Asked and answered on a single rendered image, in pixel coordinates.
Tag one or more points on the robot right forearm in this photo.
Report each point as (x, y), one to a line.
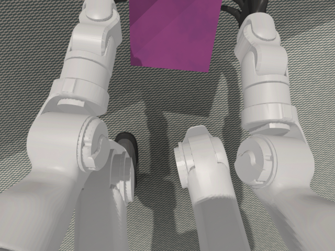
(265, 80)

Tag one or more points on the robot left upper arm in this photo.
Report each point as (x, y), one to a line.
(64, 148)

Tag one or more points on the robot right hand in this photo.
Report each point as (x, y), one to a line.
(248, 7)

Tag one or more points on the carton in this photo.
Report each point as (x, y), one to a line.
(173, 34)

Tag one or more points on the robot right shin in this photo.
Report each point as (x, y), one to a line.
(217, 144)

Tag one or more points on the robot left forearm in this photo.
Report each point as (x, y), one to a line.
(88, 64)

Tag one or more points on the robot right upper arm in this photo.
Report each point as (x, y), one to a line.
(279, 170)

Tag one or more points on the robot left thigh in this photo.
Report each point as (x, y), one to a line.
(101, 208)

